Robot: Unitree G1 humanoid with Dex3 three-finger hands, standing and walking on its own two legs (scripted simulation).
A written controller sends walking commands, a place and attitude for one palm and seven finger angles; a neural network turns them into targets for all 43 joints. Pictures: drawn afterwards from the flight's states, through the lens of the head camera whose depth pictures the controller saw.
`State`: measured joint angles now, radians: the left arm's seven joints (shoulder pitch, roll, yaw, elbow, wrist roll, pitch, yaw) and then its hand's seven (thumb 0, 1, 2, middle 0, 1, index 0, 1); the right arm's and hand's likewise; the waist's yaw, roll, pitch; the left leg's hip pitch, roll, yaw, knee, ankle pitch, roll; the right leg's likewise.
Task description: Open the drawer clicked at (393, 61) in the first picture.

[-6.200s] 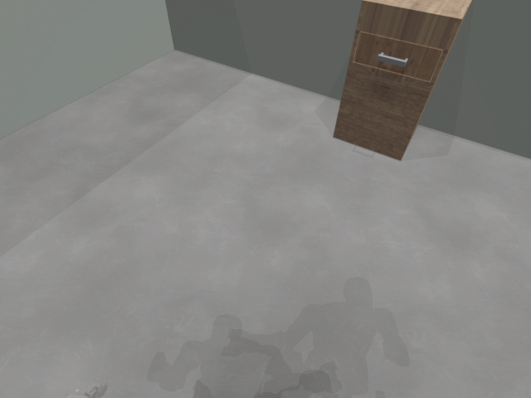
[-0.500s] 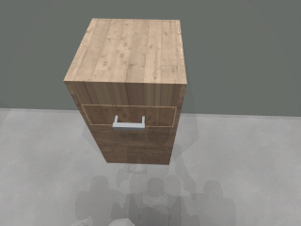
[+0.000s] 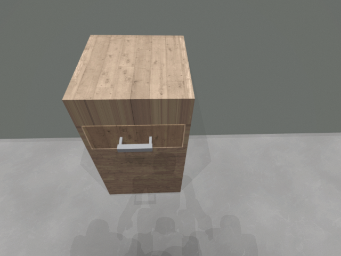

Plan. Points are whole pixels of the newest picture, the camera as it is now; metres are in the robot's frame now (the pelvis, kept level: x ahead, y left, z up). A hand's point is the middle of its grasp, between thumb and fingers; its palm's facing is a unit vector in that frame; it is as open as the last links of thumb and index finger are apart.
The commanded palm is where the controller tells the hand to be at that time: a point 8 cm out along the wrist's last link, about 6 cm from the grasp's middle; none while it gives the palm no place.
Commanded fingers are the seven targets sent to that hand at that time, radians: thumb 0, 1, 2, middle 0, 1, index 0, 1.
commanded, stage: come to a stop and stand still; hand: left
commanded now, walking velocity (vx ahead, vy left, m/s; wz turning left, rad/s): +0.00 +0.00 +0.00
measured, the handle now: (135, 143) +0.55 +0.16 -0.20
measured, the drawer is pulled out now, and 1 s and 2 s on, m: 0.00 0.00 0.00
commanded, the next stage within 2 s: look again from close up in 1.46 s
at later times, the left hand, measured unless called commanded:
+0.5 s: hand out of the picture -0.02 +0.09 -0.18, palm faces +0.08 -0.98 -0.18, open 7.3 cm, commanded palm none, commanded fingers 0.00 0.90 0.90 -0.20 -0.30 -0.20 -0.30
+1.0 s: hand out of the picture +0.02 +0.12 -0.18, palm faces +0.07 -0.98 -0.19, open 7.4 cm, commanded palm none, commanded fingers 0.00 0.90 0.90 -0.20 -0.30 -0.20 -0.30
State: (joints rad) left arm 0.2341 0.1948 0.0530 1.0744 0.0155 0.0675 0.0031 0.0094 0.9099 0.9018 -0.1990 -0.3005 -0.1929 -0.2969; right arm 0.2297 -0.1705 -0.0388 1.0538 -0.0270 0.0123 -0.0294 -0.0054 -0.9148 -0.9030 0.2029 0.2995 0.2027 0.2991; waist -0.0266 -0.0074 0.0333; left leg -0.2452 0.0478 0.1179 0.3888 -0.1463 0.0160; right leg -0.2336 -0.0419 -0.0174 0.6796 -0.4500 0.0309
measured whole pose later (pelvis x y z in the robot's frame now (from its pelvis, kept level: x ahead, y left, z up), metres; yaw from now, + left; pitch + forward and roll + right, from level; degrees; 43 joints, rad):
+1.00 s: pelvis +0.03 -0.05 +0.00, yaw +0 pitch +0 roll +0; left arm 0.29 0.13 0.02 1.14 0.01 -0.01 0.03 0.01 0.91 0.90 -0.20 -0.30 -0.20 -0.30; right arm 0.25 -0.15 0.00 1.14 -0.01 0.00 -0.05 0.01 -0.93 -0.90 0.20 0.30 0.20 0.30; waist 0.01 0.00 0.02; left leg -0.14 0.07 0.04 0.41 -0.26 -0.06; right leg -0.06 0.02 -0.06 0.39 -0.33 -0.04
